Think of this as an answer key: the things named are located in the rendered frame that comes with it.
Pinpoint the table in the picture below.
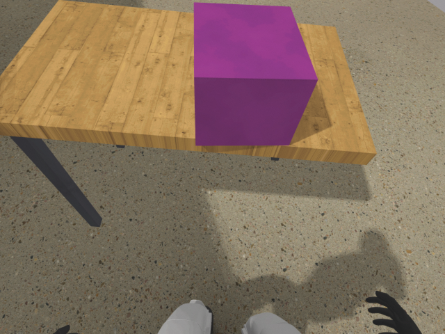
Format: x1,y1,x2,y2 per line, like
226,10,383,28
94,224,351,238
0,0,377,227

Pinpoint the robot left thigh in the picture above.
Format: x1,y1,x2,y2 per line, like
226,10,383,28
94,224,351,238
158,303,212,334

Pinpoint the robot left shin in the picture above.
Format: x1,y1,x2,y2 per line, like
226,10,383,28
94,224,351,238
190,300,207,309

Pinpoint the carton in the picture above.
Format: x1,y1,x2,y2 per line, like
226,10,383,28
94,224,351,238
194,2,318,146

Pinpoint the right robot hand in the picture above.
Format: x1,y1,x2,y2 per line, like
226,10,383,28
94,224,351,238
366,291,422,334

